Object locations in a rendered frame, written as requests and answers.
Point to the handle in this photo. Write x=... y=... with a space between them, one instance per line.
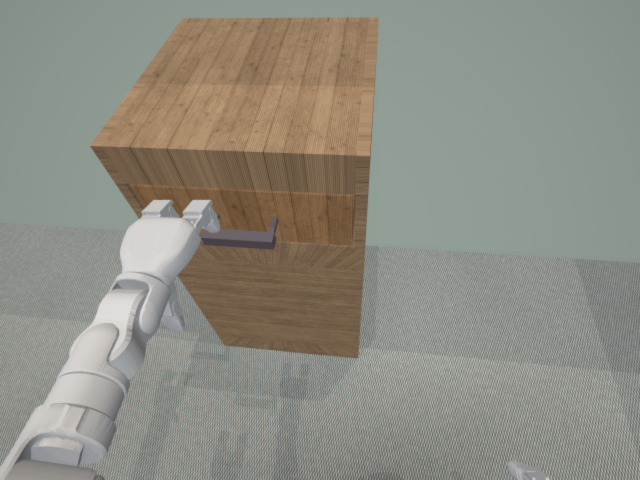
x=241 y=238

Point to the left robot upper arm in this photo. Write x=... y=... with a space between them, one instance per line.
x=27 y=469

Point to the cabinet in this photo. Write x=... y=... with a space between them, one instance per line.
x=277 y=104

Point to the drawer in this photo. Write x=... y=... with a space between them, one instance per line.
x=305 y=217

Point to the right robot hand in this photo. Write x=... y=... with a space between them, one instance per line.
x=521 y=471

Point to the left robot hand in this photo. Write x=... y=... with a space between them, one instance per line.
x=161 y=244

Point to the robot left forearm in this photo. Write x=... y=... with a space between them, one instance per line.
x=75 y=425

